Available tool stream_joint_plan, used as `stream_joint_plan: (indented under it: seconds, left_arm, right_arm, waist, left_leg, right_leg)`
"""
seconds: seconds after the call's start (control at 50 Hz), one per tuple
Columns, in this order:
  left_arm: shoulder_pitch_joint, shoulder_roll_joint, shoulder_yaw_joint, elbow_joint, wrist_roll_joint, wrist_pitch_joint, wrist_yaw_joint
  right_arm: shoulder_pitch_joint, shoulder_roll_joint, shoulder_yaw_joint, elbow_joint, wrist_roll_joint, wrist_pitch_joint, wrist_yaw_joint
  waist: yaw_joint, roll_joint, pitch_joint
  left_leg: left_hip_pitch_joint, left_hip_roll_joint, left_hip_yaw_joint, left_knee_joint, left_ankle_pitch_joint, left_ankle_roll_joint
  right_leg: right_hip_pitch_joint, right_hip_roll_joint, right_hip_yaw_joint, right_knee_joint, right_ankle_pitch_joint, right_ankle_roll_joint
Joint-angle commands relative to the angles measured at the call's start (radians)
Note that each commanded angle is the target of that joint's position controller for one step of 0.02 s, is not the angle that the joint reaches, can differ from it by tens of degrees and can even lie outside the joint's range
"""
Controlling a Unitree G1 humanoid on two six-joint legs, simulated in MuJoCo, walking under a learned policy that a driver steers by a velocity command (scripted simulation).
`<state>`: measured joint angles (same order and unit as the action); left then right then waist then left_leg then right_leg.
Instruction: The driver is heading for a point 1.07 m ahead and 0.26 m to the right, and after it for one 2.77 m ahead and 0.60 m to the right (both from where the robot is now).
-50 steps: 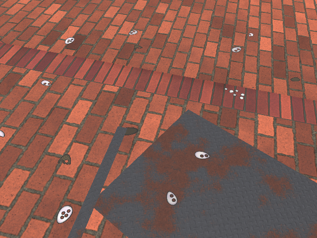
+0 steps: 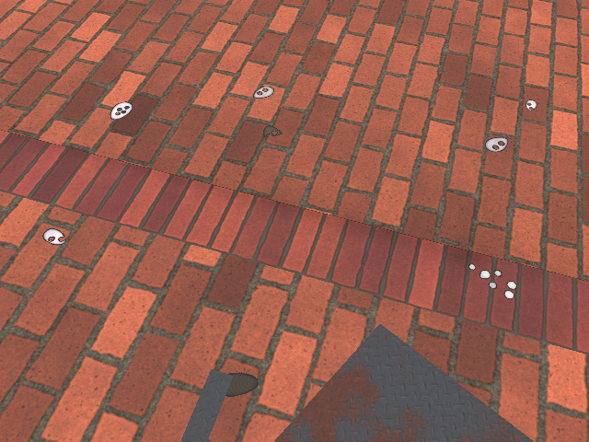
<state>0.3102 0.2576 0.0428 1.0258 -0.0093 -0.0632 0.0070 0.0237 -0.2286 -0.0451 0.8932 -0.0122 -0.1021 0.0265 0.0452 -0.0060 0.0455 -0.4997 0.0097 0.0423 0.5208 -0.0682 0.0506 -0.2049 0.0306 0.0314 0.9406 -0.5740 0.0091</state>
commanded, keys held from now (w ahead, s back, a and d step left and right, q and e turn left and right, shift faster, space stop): no key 1.00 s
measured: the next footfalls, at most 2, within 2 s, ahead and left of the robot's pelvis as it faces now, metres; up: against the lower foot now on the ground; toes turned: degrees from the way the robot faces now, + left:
right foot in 0.26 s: +0.13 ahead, -0.14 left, +0.00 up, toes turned -1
right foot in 1.90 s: +0.57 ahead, -0.14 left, +0.00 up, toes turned -2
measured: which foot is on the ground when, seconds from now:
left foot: down 0.00-1.00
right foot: up 0.00-0.24, down 0.26-1.00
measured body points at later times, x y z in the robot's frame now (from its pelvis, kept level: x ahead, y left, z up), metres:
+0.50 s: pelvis +0.09 -0.01 +0.01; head +0.10 -0.02 +0.46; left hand +0.14 +0.25 -0.13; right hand +0.18 -0.26 -0.13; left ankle +0.13 +0.10 -0.72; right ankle +0.09 -0.14 -0.72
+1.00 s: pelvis +0.12 -0.02 +0.01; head +0.13 -0.02 +0.46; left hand +0.16 +0.23 -0.14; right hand +0.18 -0.27 -0.14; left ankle +0.13 +0.10 -0.72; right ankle +0.09 -0.14 -0.72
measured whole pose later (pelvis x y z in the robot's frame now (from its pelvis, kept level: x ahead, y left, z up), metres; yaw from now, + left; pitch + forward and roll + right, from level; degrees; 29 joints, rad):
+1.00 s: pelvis +0.12 -0.02 +0.01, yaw +0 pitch -1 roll +0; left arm 0.20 0.20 0.04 1.09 0.00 0.00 0.04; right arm 0.15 -0.21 -0.04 1.09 0.00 0.01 -0.04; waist 0.00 0.00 0.04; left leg -0.23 0.02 0.04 0.51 -0.25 0.00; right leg -0.17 -0.02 -0.02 0.50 -0.32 0.01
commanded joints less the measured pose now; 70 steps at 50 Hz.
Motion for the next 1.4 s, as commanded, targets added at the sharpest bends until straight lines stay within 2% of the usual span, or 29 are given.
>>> stream_joint_plan:
  seconds: [0.02, 0.04, 0.06, 0.1, 0.12, 0.14, 0.18, 0.22, 0.24, 0.26, 0.28, 0.3, 0.32, 0.34, 0.4, 0.5, 0.6, 0.74, 1.16, 1.18, 1.22, 1.26, 1.3, 1.34, 1.36, 1.38, 1.4]
  left_arm:
    - [0.042, 0.109, 0.019, -0.045, -0.024, -0.004, 0.008]
    - [0.000, 0.105, 0.025, -0.050, -0.011, 0.012, 0.020]
    - [0.011, 0.090, 0.027, -0.051, -0.003, 0.030, 0.028]
    - [0.045, 0.036, 0.016, -0.039, 0.002, 0.053, 0.037]
    - [0.044, 0.027, 0.013, -0.037, 0.004, 0.059, 0.042]
    - [0.033, 0.027, 0.011, -0.038, 0.006, 0.063, 0.044]
    - [0.022, 0.045, 0.015, -0.033, 0.010, 0.074, 0.043]
    - [0.005, 0.047, 0.017, -0.026, 0.020, 0.082, 0.037]
    - [-0.014, 0.053, 0.019, -0.029, 0.032, 0.084, 0.035]
    - [-0.031, 0.068, 0.019, -0.040, 0.040, 0.083, 0.036]
    - [-0.043, 0.109, 0.024, -0.051, 0.035, 0.080, 0.039]
    - [-0.070, 0.146, 0.035, -0.035, 0.020, 0.074, 0.038]
    - [-0.091, 0.099, 0.027, -0.036, 0.018, 0.062, 0.034]
    - [-0.102, 0.071, 0.020, -0.030, 0.023, 0.052, 0.033]
    - [-0.099, 0.065, 0.019, -0.019, 0.016, 0.030, 0.029]
    - [-0.066, 0.069, 0.018, 0.002, 0.011, 0.029, 0.030]
    - [-0.063, 0.066, 0.016, 0.012, 0.009, 0.037, 0.030]
    - [-0.066, 0.055, 0.013, 0.024, 0.010, 0.047, 0.031]
    - [-0.045, 0.035, 0.003, 0.056, 0.012, 0.052, 0.037]
    - [-0.021, 0.029, 0.002, 0.068, 0.011, 0.054, 0.038]
    - [-0.016, 0.055, 0.013, 0.063, -0.002, 0.056, 0.042]
    - [-0.006, 0.056, 0.015, 0.047, -0.009, 0.041, 0.043]
    - [0.042, 0.062, 0.021, 0.050, -0.018, 0.015, 0.035]
    - [0.114, 0.104, 0.036, 0.064, -0.021, -0.002, 0.026]
    - [0.109, 0.120, 0.042, 0.060, -0.022, -0.007, 0.023]
    - [0.093, 0.111, 0.040, 0.048, -0.019, -0.012, 0.021]
    - [0.059, 0.112, 0.039, 0.034, -0.021, -0.016, 0.018]
  right_arm:
    - [0.165, -0.140, -0.026, 0.003, 0.010, 0.017, -0.010]
    - [0.098, -0.105, -0.012, -0.007, 0.003, 0.018, -0.014]
    - [0.063, -0.093, -0.008, -0.004, -0.009, 0.019, -0.017]
    - [0.031, -0.095, -0.008, 0.003, -0.024, 0.025, -0.017]
    - [0.030, -0.103, -0.010, 0.007, -0.028, 0.026, -0.020]
    - [0.036, -0.112, -0.012, 0.011, -0.024, 0.029, -0.024]
    - [0.037, -0.125, -0.014, 0.017, -0.011, 0.041, -0.032]
    - [0.022, -0.117, -0.008, 0.021, 0.004, 0.055, -0.036]
    - [0.038, -0.098, -0.002, 0.033, 0.007, 0.059, -0.037]
    - [0.067, -0.083, 0.004, 0.048, 0.004, 0.062, -0.038]
    - [0.085, -0.087, 0.002, 0.053, -0.001, 0.065, -0.039]
    - [0.126, -0.080, -0.002, 0.054, 0.003, 0.072, -0.046]
    - [0.118, -0.091, -0.002, 0.061, -0.002, 0.075, -0.053]
    - [0.125, -0.088, -0.004, 0.064, 0.000, 0.077, -0.055]
    - [0.145, -0.081, -0.004, 0.086, -0.003, 0.079, -0.056]
    - [0.130, -0.082, -0.006, 0.101, 0.007, 0.078, -0.050]
    - [0.140, -0.086, -0.007, 0.122, 0.010, 0.089, -0.055]
    - [0.145, -0.093, -0.009, 0.145, 0.012, 0.099, -0.062]
    - [0.156, -0.075, -0.008, 0.195, 0.012, 0.105, -0.069]
    - [0.177, -0.068, -0.007, 0.206, 0.012, 0.106, -0.070]
    - [0.186, -0.090, -0.017, 0.207, 0.025, 0.108, -0.073]
    - [0.177, -0.083, -0.018, 0.190, 0.031, 0.089, -0.071]
    - [0.171, -0.061, -0.015, 0.178, 0.035, 0.057, -0.060]
    - [0.129, -0.024, -0.009, 0.151, 0.037, 0.030, -0.044]
    - [0.119, -0.012, -0.006, 0.140, 0.042, 0.019, -0.036]
    - [0.119, -0.020, -0.007, 0.135, 0.043, 0.011, -0.030]
    - [0.156, -0.013, -0.006, 0.142, 0.047, 0.004, -0.026]
  waist:
    - [-0.081, 0.081, -0.292]
    - [-0.057, 0.050, -0.211]
    - [-0.021, 0.079, -0.183]
    - [0.011, 0.121, -0.163]
    - [0.013, 0.129, -0.167]
    - [0.008, 0.130, -0.181]
    - [0.007, 0.125, -0.196]
    - [0.018, 0.116, -0.154]
    - [0.015, 0.107, -0.119]
    - [0.006, 0.083, -0.074]
    - [-0.020, 0.028, -0.031]
    - [-0.068, -0.101, -0.001]
    - [-0.059, -0.113, 0.014]
    - [-0.067, -0.123, 0.005]
    - [-0.063, -0.077, -0.029]
    - [-0.042, -0.023, -0.077]
    - [-0.041, 0.001, -0.081]
    - [-0.043, 0.004, -0.064]
    - [-0.047, 0.004, -0.014]
    - [-0.046, 0.003, -0.035]
    - [-0.048, -0.005, 0.020]
    - [-0.041, -0.007, 0.097]
    - [-0.026, -0.041, 0.107]
    - [-0.002, -0.137, 0.091]
    - [-0.010, -0.178, 0.101]
    - [-0.021, -0.165, 0.107]
    - [-0.052, -0.166, 0.111]
  left_leg:
    - [0.581, 0.314, -0.351, -0.117, 0.491, 0.229]
    - [0.431, 0.284, -0.296, -0.163, 0.416, 0.211]
    - [0.309, 0.259, -0.258, -0.199, 0.357, 0.193]
    - [0.179, 0.214, -0.185, -0.240, 0.305, 0.184]
    - [0.158, 0.205, -0.164, -0.246, 0.295, 0.188]
    - [0.159, 0.203, -0.160, -0.253, 0.252, 0.188]
    - [0.146, 0.203, -0.164, -0.275, 0.043, 0.175]
    - [0.079, 0.170, -0.152, -0.293, -0.272, 0.127]
    - [0.051, 0.147, -0.150, -0.299, -0.404, 0.087]
    - [0.037, 0.123, -0.146, -0.291, -0.485, 0.042]
    - [0.050, 0.082, -0.119, -0.244, -0.472, 0.007]
    - [0.137, 0.022, -0.048, -0.212, -0.378, -0.015]
    - [0.225, 0.018, -0.037, -0.162, -0.296, -0.022]
    - [0.269, 0.019, -0.032, -0.138, -0.239, -0.016]
    - [0.285, 0.026, -0.031, -0.112, -0.130, 0.000]
    - [0.306, 0.032, -0.028, -0.083, 0.012, -0.002]
    - [0.327, 0.035, -0.027, -0.064, 0.072, -0.006]
    - [0.335, 0.039, -0.029, -0.058, 0.087, -0.011]
    - [0.322, 0.037, -0.029, -0.094, -0.031, -0.023]
    - [0.328, 0.024, -0.016, -0.092, -0.146, -0.020]
    - [0.255, 0.003, -0.006, -0.068, -0.513, 0.005]
    - [0.167, 0.023, -0.043, -0.063, -0.643, 0.029]
    - [0.106, 0.027, -0.045, 0.002, -0.572, 0.031]
    - [0.007, -0.012, 0.026, 0.155, -0.424, 0.014]
    - [-0.012, -0.010, 0.029, 0.210, -0.364, 0.026]
    - [0.002, 0.003, 0.013, 0.226, -0.367, 0.045]
    - [0.050, 0.004, 0.012, 0.175, -0.378, 0.061]
  right_leg:
    - [-0.387, -0.065, 0.050, 0.309, -0.024, 0.016]
    - [-0.355, -0.098, 0.042, 0.244, 0.030, 0.023]
    - [-0.263, -0.126, 0.045, 0.170, 0.075, 0.024]
    - [-0.137, -0.116, 0.010, 0.006, 0.096, 0.027]
    - [-0.102, -0.109, -0.002, -0.070, 0.105, 0.029]
    - [-0.073, -0.105, -0.009, -0.134, 0.149, 0.027]
    - [-0.009, -0.098, -0.022, -0.235, 0.277, 0.020]
    - [0.070, -0.080, -0.048, -0.359, 0.393, 0.000]
    - [0.085, -0.081, -0.045, -0.405, 0.400, -0.014]
    - [0.077, -0.115, -0.007, -0.471, 0.404, -0.034]
    - [0.026, -0.159, 0.034, -0.519, 0.361, -0.057]
    - [-0.114, -0.144, 0.039, -0.546, 0.165, -0.073]
    - [-0.189, -0.131, 0.038, -0.589, 0.108, -0.060]
    - [-0.207, -0.132, 0.037, -0.605, 0.120, -0.042]
    - [-0.134, -0.118, 0.021, -0.567, 0.291, -0.020]
    - [-0.048, -0.107, 0.002, -0.511, 0.474, -0.031]
    - [-0.028, -0.098, -0.010, -0.495, 0.536, -0.033]
    - [-0.017, -0.087, -0.021, -0.497, 0.549, -0.031]
    - [-0.036, -0.071, -0.035, -0.540, 0.410, -0.024]
    - [-0.030, -0.060, -0.046, -0.543, 0.301, -0.029]
    - [-0.095, -0.051, -0.039, -0.531, -0.037, -0.067]
    - [-0.156, -0.085, 0.017, -0.546, -0.182, -0.104]
    - [-0.117, -0.144, 0.107, -0.573, -0.189, -0.143]
    - [-0.011, -0.261, 0.295, -0.675, -0.234, -0.210]
    - [-0.002, -0.327, 0.392, -0.718, -0.225, -0.245]
    - [-0.026, -0.346, 0.415, -0.729, -0.185, -0.252]
    - [-0.055, -0.341, 0.390, -0.704, -0.133, -0.241]
Keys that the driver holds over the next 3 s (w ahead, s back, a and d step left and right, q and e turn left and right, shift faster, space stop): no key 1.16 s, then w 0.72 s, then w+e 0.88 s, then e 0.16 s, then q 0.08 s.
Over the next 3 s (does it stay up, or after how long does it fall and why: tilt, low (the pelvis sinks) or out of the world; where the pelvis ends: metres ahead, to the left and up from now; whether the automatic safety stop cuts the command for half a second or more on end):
stays up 1.00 -0.22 -0.05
